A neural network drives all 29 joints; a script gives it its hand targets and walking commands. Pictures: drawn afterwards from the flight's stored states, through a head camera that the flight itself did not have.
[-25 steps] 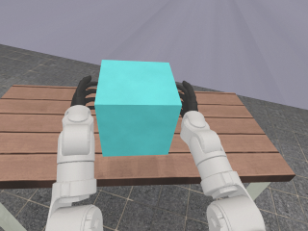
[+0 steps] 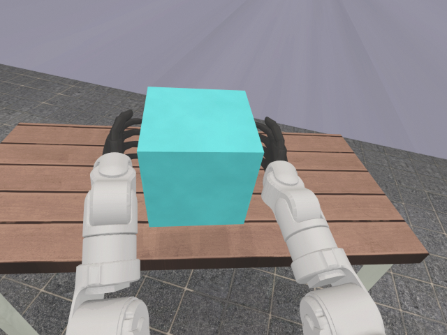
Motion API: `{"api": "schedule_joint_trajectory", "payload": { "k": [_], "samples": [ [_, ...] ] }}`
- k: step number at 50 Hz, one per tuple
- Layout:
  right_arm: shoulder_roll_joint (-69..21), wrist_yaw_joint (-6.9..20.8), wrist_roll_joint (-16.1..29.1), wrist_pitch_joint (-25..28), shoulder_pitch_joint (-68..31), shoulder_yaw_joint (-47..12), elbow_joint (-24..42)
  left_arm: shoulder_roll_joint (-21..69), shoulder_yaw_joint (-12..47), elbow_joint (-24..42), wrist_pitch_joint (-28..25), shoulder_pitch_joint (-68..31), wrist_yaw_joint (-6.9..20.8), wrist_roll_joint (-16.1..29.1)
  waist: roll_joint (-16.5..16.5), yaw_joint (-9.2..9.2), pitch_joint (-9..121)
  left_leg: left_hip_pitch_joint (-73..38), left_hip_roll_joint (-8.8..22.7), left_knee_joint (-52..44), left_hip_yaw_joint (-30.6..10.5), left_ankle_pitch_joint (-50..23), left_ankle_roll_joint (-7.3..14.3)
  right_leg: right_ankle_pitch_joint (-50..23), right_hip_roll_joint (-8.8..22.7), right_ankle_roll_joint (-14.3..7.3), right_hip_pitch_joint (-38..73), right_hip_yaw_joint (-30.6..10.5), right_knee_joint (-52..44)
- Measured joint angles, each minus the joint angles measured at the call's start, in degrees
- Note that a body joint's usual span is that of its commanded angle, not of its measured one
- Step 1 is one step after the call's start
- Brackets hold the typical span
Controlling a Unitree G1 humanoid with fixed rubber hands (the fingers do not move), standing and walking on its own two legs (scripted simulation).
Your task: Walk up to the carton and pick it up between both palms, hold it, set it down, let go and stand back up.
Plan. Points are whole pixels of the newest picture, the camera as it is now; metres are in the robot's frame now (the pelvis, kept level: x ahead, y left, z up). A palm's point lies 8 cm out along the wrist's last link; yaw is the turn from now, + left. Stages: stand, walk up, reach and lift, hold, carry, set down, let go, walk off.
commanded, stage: hold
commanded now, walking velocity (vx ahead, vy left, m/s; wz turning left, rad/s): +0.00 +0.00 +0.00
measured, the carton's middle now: (197, 158) +0.39 +0.01 +0.16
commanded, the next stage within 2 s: set down in 0.32 s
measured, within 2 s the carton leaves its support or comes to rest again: neither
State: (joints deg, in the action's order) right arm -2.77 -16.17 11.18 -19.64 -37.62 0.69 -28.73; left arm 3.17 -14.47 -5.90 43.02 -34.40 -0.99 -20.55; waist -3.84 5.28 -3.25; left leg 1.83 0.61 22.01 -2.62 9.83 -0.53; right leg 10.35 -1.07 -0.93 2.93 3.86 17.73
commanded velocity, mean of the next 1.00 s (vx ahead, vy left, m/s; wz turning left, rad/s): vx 0.00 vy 0.00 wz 0.00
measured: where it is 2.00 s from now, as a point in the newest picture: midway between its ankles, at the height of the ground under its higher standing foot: outside the picture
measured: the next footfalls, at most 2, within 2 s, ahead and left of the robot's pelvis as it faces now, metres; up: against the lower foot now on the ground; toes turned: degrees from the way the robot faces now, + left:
none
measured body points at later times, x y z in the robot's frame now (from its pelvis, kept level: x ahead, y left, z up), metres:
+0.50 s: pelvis +0.00 +0.00 +0.00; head -0.05 +0.03 +0.45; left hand +0.37 +0.15 +0.20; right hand +0.37 -0.12 +0.19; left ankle +0.04 +0.12 -0.75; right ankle +0.01 -0.11 -0.75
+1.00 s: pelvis +0.02 +0.00 +0.00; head -0.01 +0.05 +0.45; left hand +0.41 +0.13 +0.13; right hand +0.38 -0.14 +0.14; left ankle +0.04 +0.12 -0.75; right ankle +0.01 -0.11 -0.75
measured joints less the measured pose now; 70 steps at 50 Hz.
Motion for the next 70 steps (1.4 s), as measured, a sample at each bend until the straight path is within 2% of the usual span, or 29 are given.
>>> {"api": "schedule_joint_trajectory", "payload": {
  "k": [19, 24, 28, 33, 39, 48, 53, 58, 70],
  "samples": [
    [0.0, 0.0, 0.0, 0.1, 0.0, 0.0, 0.0, 0.0, 0.0, 0.0, 0.0, 0.0, 0.0, 0.0, 0.0, 0.01, 0.0, 0.0, 0.0, 0.0, 0.0, 0.0, 0.0, 0.0, 0.0, 0.0, 0.0, 0.0, 0.0],
    [-0.5, 0.2, -0.9, 1.3, 0.1, 0.9, -0.1, 0.2, -0.3, -0.8, -1.6, -0.3, 0.1, -0.1, 0.0, -0.09, 0.1, 0.0, -0.1, 0.0, 0.0, 0.0, 0.1, 0.1, 0.1, 0.0, 0.0, 0.1, 0.1],
    [-2.2, 1.3, -4.1, 4.5, -0.2, 3.8, -1.9, 0.7, -1.6, -4.1, -5.4, -1.5, 0.9, -1.4, -0.2, -0.53, -0.1, -1.0, -0.3, -0.7, 0.2, -0.2, 0.2, 0.2, 0.3, 0.2, 0.6, -0.1, 0.0],
    [-4.1, 2.7, -9.4, 11.4, 0.5, 7.3, -6.4, 1.7, -3.9, -9.1, -9.5, -2.2, 2.8, -3.6, -0.8, -1.50, -0.5, -3.0, -0.7, -2.6, 0.7, -0.8, 0.4, 0.3, 0.8, 0.3, 1.8, -0.4, -0.4],
    [-4.8, 4.1, -12.4, 18.7, 2.8, 9.2, -10.0, 2.1, -3.5, -12.7, -13.2, 0.8, 3.4, -3.4, -1.3, -1.69, -1.4, -3.6, -0.9, -3.2, 0.8, -0.6, 0.5, 0.5, 1.1, 0.4, 2.7, -0.1, -1.2],
    [-3.8, 4.1, -9.9, 25.4, 6.4, 7.5, -10.6, 0.9, 1.2, -13.4, -18.3, 4.6, 0.3, 1.0, -2.0, -0.51, -0.7, -1.1, -0.5, -2.1, 0.7, 0.5, 0.4, 0.4, 0.7, 0.5, 1.2, 0.2, -2.4],
    [-2.6, 3.6, -8.9, 25.3, 5.4, 7.1, -11.9, 1.2, 0.7, -16.0, -18.4, 2.1, 0.5, -0.1, -1.9, -0.52, -1.3, -1.5, -0.4, -2.4, 1.4, 0.8, 0.6, 0.5, 0.7, 0.6, 1.4, -0.4, -2.6],
    [-2.0, 2.5, -7.6, 25.3, 6.0, 5.0, -10.3, 1.1, 0.8, -14.8, -18.7, 2.4, 0.6, 0.3, -1.3, -0.12, -1.2, -0.8, -0.2, -2.2, 1.7, 1.2, 0.7, 0.2, 0.5, 0.7, 1.1, -0.5, -3.5],
    [-3.5, 1.3, -8.7, 26.4, 8.1, 5.5, -10.3, 0.4, 0.6, -17.1, -20.6, 3.0, 1.5, 1.1, -0.4, 0.18, -0.7, -0.3, -0.5, -1.9, 1.5, 2.0, 0.9, 0.4, 0.8, 1.1, 1.3, 0.0, -4.4]
  ]
}}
